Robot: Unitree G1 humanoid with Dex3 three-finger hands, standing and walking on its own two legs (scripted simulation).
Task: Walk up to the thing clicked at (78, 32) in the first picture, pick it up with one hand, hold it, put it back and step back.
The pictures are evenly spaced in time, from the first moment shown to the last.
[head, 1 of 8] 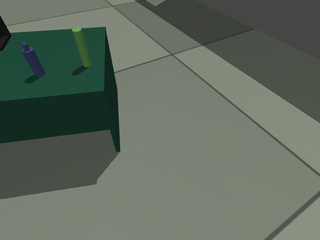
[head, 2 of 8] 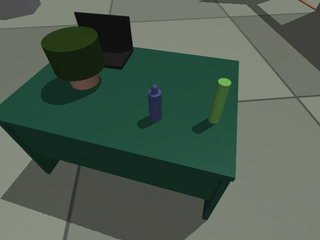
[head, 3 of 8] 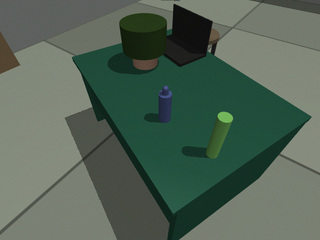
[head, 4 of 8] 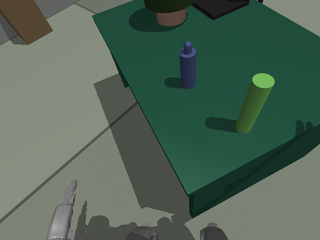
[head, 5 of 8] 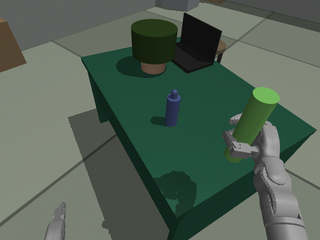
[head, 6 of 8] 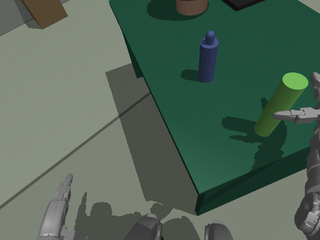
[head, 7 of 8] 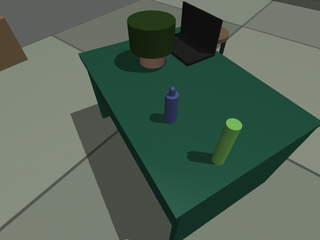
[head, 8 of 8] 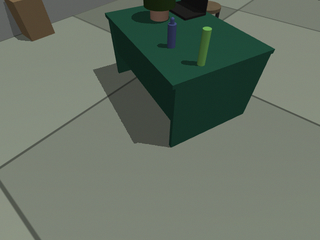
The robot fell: no
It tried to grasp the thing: yes
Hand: right
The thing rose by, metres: 0.22
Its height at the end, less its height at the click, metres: +0.00
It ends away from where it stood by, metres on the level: 0.01
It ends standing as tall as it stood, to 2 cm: yes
